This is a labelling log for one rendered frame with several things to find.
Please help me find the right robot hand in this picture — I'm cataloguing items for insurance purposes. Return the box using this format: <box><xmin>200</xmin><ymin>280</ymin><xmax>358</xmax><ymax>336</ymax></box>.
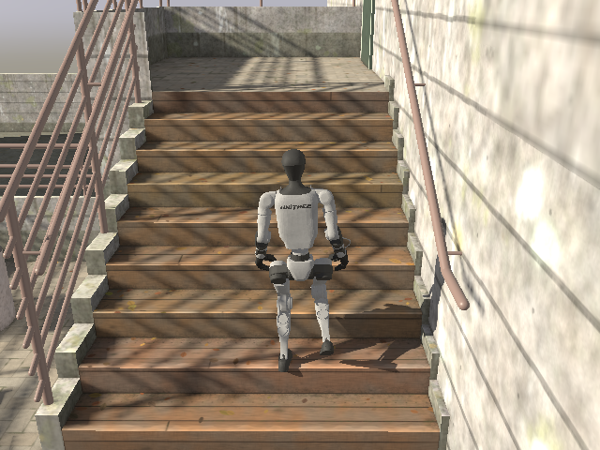
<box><xmin>328</xmin><ymin>250</ymin><xmax>349</xmax><ymax>271</ymax></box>

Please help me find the humanoid robot head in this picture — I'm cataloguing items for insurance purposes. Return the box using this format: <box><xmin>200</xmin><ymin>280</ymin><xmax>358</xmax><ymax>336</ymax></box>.
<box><xmin>279</xmin><ymin>149</ymin><xmax>311</xmax><ymax>195</ymax></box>

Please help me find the left robot forearm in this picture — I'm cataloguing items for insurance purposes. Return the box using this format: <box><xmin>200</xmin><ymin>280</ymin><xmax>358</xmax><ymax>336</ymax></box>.
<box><xmin>255</xmin><ymin>231</ymin><xmax>268</xmax><ymax>259</ymax></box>

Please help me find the robot right upper arm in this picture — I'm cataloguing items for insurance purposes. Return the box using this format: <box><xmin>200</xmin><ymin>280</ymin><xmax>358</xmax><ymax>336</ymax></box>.
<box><xmin>315</xmin><ymin>188</ymin><xmax>339</xmax><ymax>241</ymax></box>

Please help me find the left robot hand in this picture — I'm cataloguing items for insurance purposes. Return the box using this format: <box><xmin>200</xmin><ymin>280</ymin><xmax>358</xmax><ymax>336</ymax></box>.
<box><xmin>255</xmin><ymin>254</ymin><xmax>277</xmax><ymax>271</ymax></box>

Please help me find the right robot forearm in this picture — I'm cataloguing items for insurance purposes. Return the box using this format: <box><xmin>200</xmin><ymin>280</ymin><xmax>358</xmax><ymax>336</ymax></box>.
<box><xmin>329</xmin><ymin>226</ymin><xmax>346</xmax><ymax>258</ymax></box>

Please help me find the right robot foot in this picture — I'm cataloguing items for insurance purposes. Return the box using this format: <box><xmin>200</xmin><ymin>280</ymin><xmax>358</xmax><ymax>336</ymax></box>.
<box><xmin>320</xmin><ymin>340</ymin><xmax>334</xmax><ymax>355</ymax></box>

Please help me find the robot left upper arm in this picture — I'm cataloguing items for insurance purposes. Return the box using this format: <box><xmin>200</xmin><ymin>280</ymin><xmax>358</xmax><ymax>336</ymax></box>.
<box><xmin>257</xmin><ymin>191</ymin><xmax>276</xmax><ymax>244</ymax></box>

